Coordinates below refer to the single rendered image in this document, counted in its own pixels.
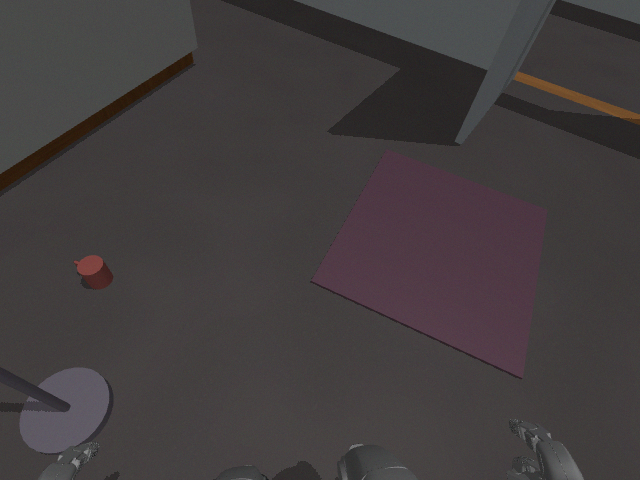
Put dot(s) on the mug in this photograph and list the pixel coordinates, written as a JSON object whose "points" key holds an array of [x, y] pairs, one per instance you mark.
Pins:
{"points": [[95, 272]]}

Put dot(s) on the left robot hand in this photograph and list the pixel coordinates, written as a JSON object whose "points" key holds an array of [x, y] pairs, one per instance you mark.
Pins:
{"points": [[70, 462]]}

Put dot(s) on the floor lamp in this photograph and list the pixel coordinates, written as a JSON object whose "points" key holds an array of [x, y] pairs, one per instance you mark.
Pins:
{"points": [[69, 408]]}

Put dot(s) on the right robot hand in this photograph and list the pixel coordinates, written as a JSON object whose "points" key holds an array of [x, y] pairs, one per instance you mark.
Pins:
{"points": [[554, 460]]}

